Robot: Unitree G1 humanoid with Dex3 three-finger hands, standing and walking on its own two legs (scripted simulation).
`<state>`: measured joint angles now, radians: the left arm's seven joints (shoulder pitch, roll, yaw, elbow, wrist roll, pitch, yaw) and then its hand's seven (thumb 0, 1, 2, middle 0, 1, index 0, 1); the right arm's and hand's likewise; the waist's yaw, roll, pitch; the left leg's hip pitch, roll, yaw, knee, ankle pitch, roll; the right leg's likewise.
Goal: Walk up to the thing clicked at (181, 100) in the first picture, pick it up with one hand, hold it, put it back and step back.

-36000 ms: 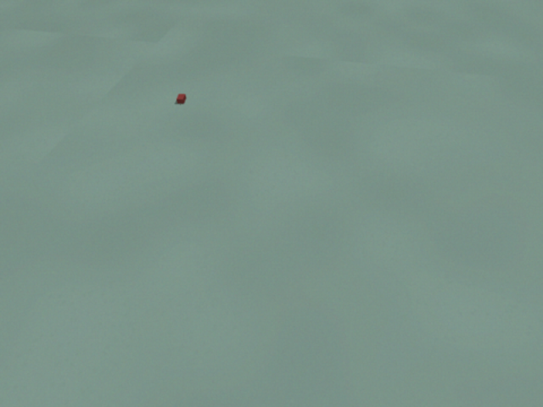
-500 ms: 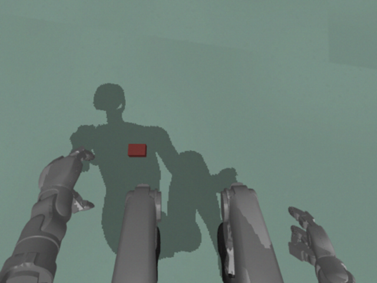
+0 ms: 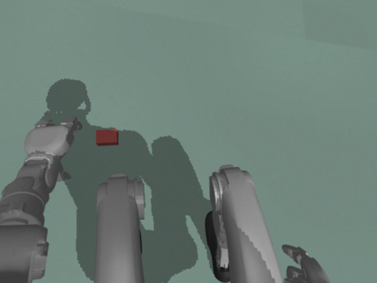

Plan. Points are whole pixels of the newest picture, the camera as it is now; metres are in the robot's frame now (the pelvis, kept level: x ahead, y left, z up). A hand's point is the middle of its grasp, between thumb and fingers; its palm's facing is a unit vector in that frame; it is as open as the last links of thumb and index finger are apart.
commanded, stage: rise first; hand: left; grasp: from above
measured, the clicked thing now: (107, 137) +0.49 +0.21 -0.35
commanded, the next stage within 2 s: none
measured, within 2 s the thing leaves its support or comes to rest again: neither
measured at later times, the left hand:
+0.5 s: hand (74, 147) +0.42 +0.26 -0.21, palm faces -0.46 -0.03 -0.89, open 12.8 cm
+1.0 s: hand (81, 143) +0.44 +0.25 -0.23, palm faces -0.47 -0.04 -0.88, open 12.8 cm
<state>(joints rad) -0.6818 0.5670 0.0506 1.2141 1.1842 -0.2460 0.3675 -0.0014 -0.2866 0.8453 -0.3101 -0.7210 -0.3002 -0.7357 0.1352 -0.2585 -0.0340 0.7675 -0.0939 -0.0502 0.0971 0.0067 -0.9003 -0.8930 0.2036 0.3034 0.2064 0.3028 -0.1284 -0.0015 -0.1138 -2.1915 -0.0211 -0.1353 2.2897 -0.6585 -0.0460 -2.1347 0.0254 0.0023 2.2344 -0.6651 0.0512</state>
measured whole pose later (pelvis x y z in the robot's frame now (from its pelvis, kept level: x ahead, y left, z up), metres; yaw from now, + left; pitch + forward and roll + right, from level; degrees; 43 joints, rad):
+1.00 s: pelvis +0.02 -0.01 -0.04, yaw -1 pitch +33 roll -5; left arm -0.85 0.64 0.09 1.46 1.30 -0.28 0.50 0.00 -0.28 0.82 -0.29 -0.77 -0.29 -0.77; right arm 0.10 -0.26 0.02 0.80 -0.18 -0.05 0.14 0.00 -0.91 -0.89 0.20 0.30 0.21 0.30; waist -0.21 -0.02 -0.06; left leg -2.31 -0.03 -0.17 2.43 -0.71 -0.07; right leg -2.27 0.04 -0.01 2.38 -0.70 0.06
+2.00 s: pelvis +0.01 +0.00 -0.04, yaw -2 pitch +33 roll -7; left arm -0.88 0.66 0.07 1.47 1.29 -0.25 0.49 0.00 -0.21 0.76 -0.40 -0.65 -0.39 -0.67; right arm 0.12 -0.27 0.05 0.78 -0.17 -0.06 0.17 0.00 -0.91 -0.90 0.20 0.30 0.21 0.30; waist -0.23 -0.01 -0.05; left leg -2.32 -0.03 -0.17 2.44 -0.70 -0.05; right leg -2.26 0.04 -0.02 2.36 -0.69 0.06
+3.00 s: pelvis +0.01 +0.00 -0.05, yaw -3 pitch +33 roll -7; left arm -1.04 0.64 0.02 1.63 1.33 -0.21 0.56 0.00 -0.08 0.67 -0.47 -0.65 -0.48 -0.65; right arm 0.13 -0.28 0.10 0.77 -0.21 -0.10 0.17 0.00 -0.91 -0.89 0.20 0.30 0.21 0.30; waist -0.31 -0.02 -0.04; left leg -2.34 -0.03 -0.19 2.45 -0.69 -0.06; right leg -2.28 0.05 -0.03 2.37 -0.67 0.06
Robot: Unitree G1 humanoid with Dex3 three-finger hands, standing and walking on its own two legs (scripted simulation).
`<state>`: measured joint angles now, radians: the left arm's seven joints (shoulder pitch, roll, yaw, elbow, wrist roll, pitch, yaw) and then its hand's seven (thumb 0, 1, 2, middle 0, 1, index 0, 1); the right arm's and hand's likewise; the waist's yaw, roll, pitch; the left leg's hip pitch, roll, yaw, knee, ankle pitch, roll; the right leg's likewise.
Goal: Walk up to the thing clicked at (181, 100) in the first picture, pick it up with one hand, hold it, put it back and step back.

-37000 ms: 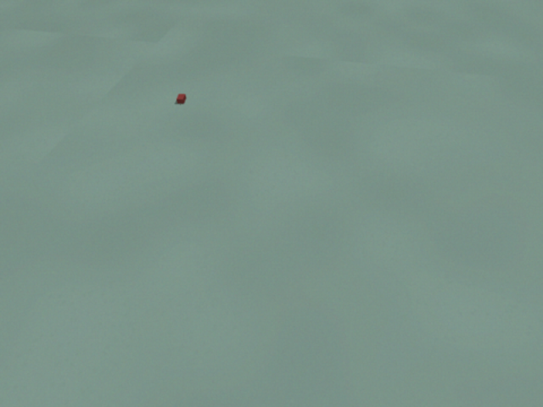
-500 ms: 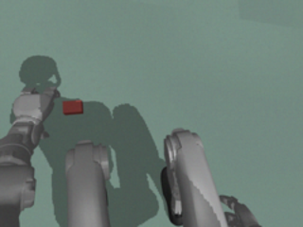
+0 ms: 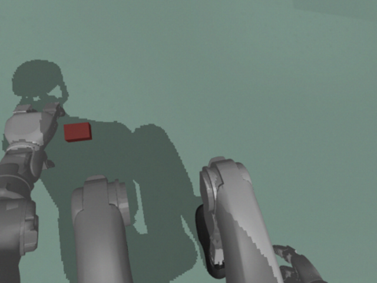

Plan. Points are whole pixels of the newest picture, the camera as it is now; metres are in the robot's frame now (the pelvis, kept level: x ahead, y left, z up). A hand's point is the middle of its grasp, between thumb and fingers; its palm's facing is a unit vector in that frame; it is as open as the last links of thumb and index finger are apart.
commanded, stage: rise first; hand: left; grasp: from above
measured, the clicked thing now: (78, 132) +0.47 +0.22 -0.31
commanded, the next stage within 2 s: approach in 1.48 s
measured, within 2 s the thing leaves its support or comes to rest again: neither
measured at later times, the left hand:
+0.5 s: hand (48, 138) +0.43 +0.26 -0.19, palm faces -0.45 -0.04 -0.89, open 12.6 cm
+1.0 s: hand (43, 137) +0.43 +0.27 -0.18, palm faces -0.46 -0.04 -0.89, open 12.2 cm
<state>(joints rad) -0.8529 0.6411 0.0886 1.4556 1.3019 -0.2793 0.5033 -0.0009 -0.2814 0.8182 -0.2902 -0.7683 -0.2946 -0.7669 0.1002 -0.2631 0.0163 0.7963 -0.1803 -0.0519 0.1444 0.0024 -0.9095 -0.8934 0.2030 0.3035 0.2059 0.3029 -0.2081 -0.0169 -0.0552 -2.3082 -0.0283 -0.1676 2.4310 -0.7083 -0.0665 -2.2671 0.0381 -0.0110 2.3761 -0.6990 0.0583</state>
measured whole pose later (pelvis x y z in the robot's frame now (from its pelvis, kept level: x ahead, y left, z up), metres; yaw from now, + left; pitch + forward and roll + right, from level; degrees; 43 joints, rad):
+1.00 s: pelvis +0.00 +0.01 +0.00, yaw -2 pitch +33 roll -7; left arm -0.88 0.66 0.07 1.47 1.29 -0.25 0.49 0.00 -0.21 0.76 -0.40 -0.65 -0.39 -0.67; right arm 0.12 -0.27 0.05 0.78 -0.17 -0.06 0.17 0.00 -0.91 -0.90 0.20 0.30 0.21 0.30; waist -0.23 -0.01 -0.05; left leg -2.32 -0.03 -0.17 2.44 -0.70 -0.05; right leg -2.26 0.04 -0.02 2.36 -0.69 0.06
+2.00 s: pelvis -0.01 +0.01 +0.00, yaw -2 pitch +33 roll -7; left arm -1.04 0.64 0.02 1.63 1.33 -0.21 0.56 0.00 -0.08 0.67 -0.47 -0.65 -0.48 -0.65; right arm 0.13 -0.28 0.10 0.77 -0.21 -0.10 0.17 0.00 -0.91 -0.89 0.20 0.30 0.21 0.30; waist -0.31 -0.02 -0.04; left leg -2.34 -0.03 -0.19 2.45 -0.69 -0.06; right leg -2.28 0.05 -0.03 2.37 -0.67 0.06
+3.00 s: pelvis +0.00 +0.01 -0.02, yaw -5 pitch +30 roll -10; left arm -1.01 0.75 0.08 1.73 1.32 -0.22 0.67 0.00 -0.10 0.66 -0.44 -0.61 -0.44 -0.62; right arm 0.11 -0.30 0.17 0.78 -0.28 -0.17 0.26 0.00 -0.91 -0.89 0.20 0.30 0.20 0.30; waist -0.36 -0.06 0.08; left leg -2.36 -0.02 -0.23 2.54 -0.72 -0.05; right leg -2.29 0.07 -0.06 2.42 -0.68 0.08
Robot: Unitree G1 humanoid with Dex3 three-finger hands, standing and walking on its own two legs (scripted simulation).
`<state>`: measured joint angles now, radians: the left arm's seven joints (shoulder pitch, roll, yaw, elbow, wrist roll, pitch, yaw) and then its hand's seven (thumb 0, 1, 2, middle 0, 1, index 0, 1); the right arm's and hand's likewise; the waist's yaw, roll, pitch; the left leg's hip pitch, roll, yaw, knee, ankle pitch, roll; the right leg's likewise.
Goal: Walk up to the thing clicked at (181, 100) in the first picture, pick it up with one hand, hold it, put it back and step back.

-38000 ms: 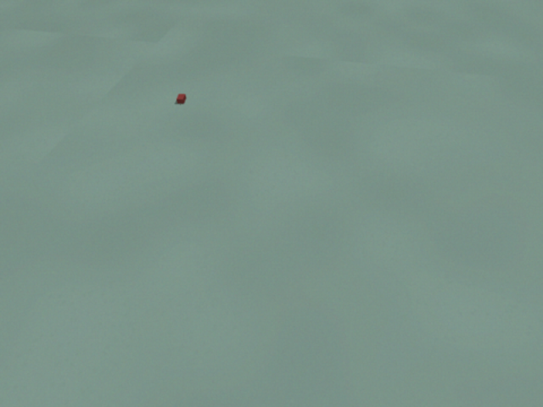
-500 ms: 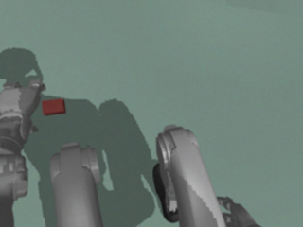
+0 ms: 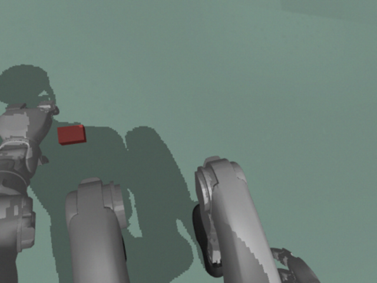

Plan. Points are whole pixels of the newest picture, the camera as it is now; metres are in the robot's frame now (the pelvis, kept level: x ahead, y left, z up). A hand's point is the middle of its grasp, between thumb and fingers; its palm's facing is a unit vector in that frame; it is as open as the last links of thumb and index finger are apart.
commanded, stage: rise first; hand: left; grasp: from above
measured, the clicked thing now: (72, 135) +0.47 +0.23 -0.31
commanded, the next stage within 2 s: approach in 0.48 s
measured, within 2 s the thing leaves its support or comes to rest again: neither
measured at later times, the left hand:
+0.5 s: hand (37, 141) +0.43 +0.27 -0.18, palm faces -0.45 -0.04 -0.89, open 11.5 cm
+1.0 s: hand (67, 123) +0.47 +0.21 -0.18, palm faces -0.43 -0.03 -0.90, open 11.2 cm
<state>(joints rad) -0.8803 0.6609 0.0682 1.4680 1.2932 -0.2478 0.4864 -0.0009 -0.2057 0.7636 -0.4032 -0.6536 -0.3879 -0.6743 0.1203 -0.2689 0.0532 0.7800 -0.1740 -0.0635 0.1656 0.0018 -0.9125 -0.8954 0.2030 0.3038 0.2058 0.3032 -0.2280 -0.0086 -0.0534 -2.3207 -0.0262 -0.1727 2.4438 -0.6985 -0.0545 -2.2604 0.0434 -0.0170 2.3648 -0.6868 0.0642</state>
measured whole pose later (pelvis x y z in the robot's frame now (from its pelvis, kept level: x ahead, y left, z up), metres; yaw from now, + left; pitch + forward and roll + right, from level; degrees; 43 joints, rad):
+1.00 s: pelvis +0.00 +0.00 +0.00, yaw -1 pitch +33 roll -7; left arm -1.04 0.64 0.02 1.63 1.33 -0.21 0.56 0.00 -0.08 0.67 -0.47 -0.65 -0.48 -0.65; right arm 0.13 -0.28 0.10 0.77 -0.21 -0.10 0.17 0.00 -0.91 -0.89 0.20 0.30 0.21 0.30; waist -0.31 -0.02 -0.04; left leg -2.34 -0.03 -0.19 2.45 -0.69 -0.06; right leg -2.28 0.05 -0.03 2.37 -0.67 0.06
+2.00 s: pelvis +0.00 +0.00 -0.02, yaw -4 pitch +30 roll -10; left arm -1.01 0.75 0.08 1.73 1.32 -0.22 0.67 0.00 -0.10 0.66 -0.44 -0.61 -0.44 -0.62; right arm 0.11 -0.30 0.17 0.78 -0.28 -0.17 0.26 0.00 -0.91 -0.89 0.20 0.30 0.20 0.30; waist -0.36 -0.06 0.08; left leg -2.36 -0.02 -0.23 2.54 -0.72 -0.05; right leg -2.29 0.07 -0.06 2.42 -0.68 0.08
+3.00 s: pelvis +0.00 +0.02 -0.02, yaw -7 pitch +27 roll -15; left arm -1.02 0.84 0.03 1.78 1.29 -0.20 0.74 0.00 0.01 0.55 -0.52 -0.58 -0.53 -0.57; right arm 0.07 -0.34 0.25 0.75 -0.31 -0.28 0.35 0.00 -0.91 -0.90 0.20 0.30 0.20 0.30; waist -0.38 -0.11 0.16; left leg -2.33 -0.01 -0.28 2.57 -0.74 -0.03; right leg -2.22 0.08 -0.11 2.38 -0.67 0.08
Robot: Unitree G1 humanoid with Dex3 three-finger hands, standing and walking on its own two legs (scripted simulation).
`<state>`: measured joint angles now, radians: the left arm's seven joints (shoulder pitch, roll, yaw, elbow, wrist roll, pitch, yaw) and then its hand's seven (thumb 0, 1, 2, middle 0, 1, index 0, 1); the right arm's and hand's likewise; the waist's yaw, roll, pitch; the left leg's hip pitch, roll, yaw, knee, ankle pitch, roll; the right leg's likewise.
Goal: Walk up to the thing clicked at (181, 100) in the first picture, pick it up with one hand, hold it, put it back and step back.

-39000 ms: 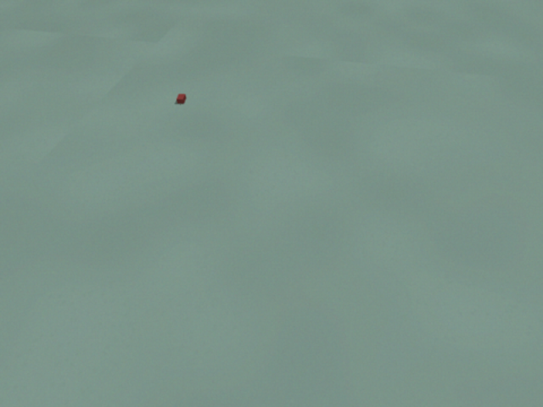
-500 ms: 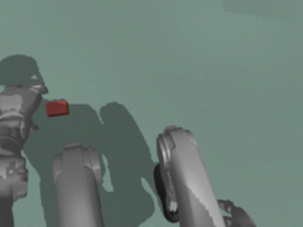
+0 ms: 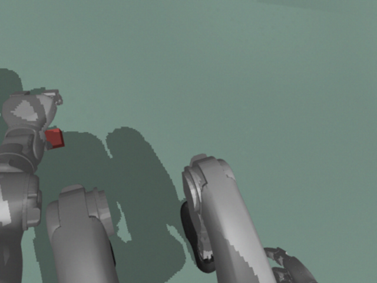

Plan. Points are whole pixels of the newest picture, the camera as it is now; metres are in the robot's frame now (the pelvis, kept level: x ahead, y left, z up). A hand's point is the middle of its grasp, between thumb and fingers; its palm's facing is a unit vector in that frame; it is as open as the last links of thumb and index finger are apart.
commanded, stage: approach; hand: left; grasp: from above
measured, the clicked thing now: (48, 139) +0.47 +0.24 -0.30
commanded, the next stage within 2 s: close in in 0.24 s
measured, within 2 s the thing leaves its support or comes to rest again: neither
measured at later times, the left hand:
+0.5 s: hand (30, 136) +0.45 +0.24 -0.18, palm faces -0.49 -0.05 -0.87, open 11.2 cm
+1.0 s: hand (44, 139) +0.46 +0.23 -0.25, palm faces -0.46 -0.07 -0.89, open 11.6 cm
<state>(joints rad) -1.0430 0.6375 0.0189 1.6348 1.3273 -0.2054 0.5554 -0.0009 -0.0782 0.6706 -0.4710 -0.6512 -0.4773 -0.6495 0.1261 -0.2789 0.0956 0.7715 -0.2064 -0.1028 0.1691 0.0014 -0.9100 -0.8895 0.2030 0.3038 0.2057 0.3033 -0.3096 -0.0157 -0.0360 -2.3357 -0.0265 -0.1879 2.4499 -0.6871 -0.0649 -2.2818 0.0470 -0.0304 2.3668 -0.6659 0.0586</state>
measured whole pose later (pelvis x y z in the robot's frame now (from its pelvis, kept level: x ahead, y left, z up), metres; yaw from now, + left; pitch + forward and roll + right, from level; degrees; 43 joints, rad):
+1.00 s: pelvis +0.01 +0.01 -0.02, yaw -3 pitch +30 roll -10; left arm -1.01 0.75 0.08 1.73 1.32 -0.22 0.67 0.00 -0.10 0.66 -0.44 -0.61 -0.44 -0.62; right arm 0.11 -0.30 0.17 0.78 -0.28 -0.17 0.26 0.00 -0.91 -0.89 0.20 0.30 0.20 0.30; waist -0.36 -0.06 0.08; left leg -2.36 -0.02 -0.23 2.54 -0.72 -0.05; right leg -2.29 0.07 -0.06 2.42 -0.68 0.08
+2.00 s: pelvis +0.00 +0.02 -0.02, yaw -7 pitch +27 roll -15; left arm -1.02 0.84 0.03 1.78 1.29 -0.20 0.74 0.00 0.01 0.55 -0.52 -0.58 -0.53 -0.57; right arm 0.07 -0.34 0.25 0.75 -0.31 -0.28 0.35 0.00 -0.91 -0.90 0.20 0.30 0.20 0.30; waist -0.38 -0.11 0.16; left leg -2.33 -0.01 -0.28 2.57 -0.74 -0.03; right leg -2.22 0.08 -0.11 2.38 -0.67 0.08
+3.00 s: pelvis -0.01 +0.02 -0.01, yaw -7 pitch +26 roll -15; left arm -1.03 0.89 0.05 1.78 1.30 -0.21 0.74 0.00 0.42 0.16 -0.82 -0.21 -0.89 -0.21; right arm 0.07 -0.35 0.29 0.68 -0.31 -0.26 0.32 0.00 -0.91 -0.90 0.20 0.30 0.20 0.30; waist -0.40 -0.13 0.18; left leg -2.32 0.00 -0.29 2.56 -0.72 -0.02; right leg -2.20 0.08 -0.12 2.35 -0.64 0.08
